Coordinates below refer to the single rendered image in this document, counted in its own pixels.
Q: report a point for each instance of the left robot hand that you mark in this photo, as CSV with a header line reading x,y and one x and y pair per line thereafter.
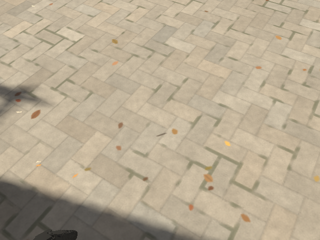
x,y
57,235

